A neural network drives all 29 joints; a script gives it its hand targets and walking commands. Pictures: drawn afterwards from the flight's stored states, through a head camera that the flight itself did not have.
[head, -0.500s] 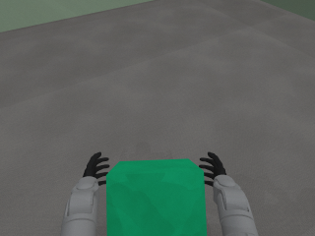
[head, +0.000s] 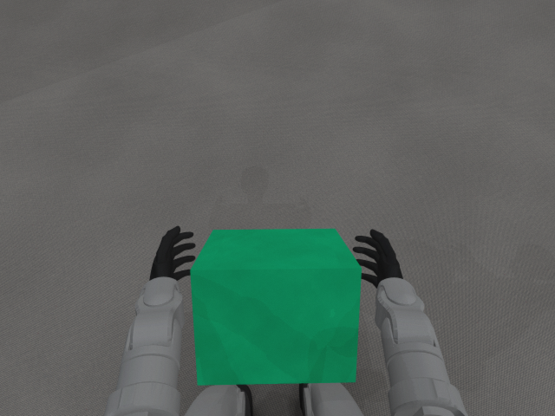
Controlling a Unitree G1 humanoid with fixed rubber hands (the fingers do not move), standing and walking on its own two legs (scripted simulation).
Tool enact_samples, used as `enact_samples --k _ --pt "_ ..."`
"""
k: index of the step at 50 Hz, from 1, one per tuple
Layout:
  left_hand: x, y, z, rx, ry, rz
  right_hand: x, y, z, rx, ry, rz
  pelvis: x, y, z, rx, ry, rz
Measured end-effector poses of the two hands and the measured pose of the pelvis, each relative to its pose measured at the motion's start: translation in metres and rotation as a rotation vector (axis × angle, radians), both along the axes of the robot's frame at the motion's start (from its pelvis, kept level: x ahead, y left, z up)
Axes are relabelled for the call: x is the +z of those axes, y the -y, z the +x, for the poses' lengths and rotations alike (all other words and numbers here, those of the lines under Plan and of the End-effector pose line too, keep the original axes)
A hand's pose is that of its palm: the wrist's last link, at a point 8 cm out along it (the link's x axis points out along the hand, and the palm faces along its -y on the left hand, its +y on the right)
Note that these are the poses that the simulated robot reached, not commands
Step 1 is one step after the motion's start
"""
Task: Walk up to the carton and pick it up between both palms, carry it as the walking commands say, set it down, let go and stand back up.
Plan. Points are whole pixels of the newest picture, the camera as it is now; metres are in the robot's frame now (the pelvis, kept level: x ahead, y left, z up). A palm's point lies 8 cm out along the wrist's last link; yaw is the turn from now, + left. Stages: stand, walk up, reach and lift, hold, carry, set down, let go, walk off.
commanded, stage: set down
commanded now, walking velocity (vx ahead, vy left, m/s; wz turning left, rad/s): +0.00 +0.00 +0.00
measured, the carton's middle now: (275, 296) +0.32 +0.01 -0.19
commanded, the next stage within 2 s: none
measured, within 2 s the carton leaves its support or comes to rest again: neither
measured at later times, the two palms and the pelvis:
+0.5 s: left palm (183, 265) +0.35 +0.17 -0.14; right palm (368, 264) +0.37 -0.16 -0.15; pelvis -0.01 +0.00 -0.06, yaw +1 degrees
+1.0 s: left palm (196, 271) +0.37 +0.17 -0.24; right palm (355, 264) +0.40 -0.15 -0.24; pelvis -0.05 +0.00 -0.15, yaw +2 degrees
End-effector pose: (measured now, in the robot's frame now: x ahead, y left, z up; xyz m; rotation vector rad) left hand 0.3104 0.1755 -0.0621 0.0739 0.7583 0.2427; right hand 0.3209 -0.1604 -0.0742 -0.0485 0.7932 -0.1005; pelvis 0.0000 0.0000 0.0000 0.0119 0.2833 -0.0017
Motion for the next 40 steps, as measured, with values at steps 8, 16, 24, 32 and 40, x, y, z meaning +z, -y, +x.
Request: enact_samples --k 8,16,24,32,40 --pt "-0.021 0.008 0.019 0.010 0.046 -0.011 -0.023 0.005 0.020 -0.024 0.044 -0.029 -0.023 0.006 -0.014 0.006 -0.101 0.013" --pt "-0.040 0.008 0.036 0.037 0.058 -0.015 -0.041 0.002 0.042 -0.044 0.059 -0.037 -0.042 0.008 -0.017 0.010 -0.186 0.018" --pt "-0.074 0.002 0.043 0.052 0.015 -0.030 -0.074 -0.004 0.047 -0.048 0.011 -0.039 -0.059 0.002 -0.014 0.013 -0.274 0.011" --pt "-0.115 -0.004 0.046 0.079 0.018 -0.072 -0.109 -0.010 0.052 -0.047 0.014 -0.055 -0.084 -0.006 -0.017 0.017 -0.385 0.002" --pt "-0.142 -0.004 0.049 0.110 0.053 -0.085 -0.134 -0.011 0.058 -0.037 0.050 -0.064 -0.113 -0.009 -0.032 0.022 -0.424 -0.003"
